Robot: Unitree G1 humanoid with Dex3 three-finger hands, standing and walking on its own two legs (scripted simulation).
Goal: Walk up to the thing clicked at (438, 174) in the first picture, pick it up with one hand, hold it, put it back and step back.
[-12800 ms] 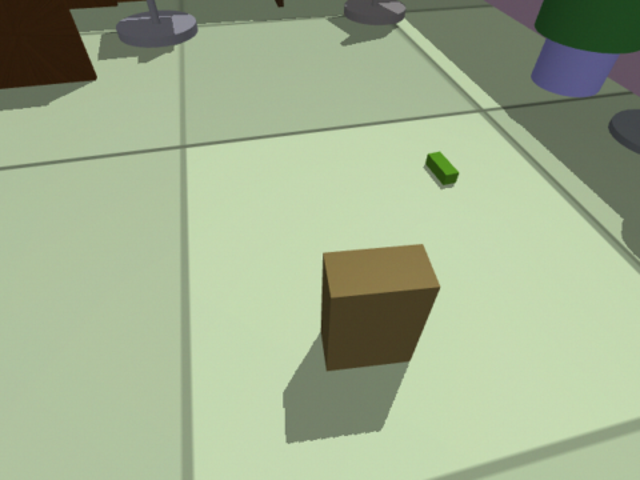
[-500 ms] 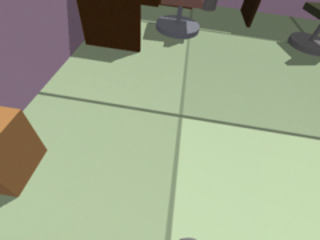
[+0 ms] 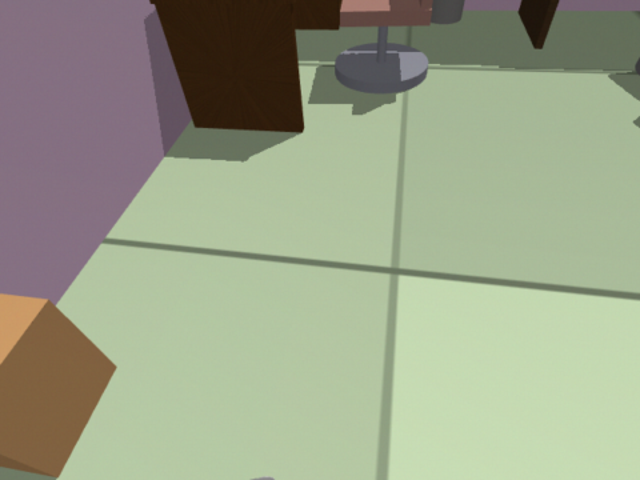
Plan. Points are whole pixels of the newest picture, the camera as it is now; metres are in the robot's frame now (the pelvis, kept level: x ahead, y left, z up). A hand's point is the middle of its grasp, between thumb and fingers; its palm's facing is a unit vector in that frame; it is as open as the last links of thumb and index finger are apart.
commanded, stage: walk up
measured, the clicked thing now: out of the picture +0.28 -1.42 -0.74
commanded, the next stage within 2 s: none
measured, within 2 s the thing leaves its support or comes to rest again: neither
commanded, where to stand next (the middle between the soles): +0.37 +0.04 m, yaw +2 degrees
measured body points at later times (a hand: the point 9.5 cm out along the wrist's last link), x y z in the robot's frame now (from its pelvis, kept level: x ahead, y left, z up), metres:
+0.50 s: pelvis +0.19 +0.10 +0.00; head +0.21 +0.09 +0.45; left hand +0.38 +0.40 -0.10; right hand +0.15 -0.23 -0.09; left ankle +0.19 +0.16 -0.74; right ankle +0.20 -0.08 -0.68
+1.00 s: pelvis +0.40 +0.14 -0.04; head +0.41 +0.10 +0.41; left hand +0.66 +0.31 -0.13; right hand +0.29 -0.21 -0.12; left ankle +0.60 +0.17 -0.74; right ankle +0.28 -0.04 -0.74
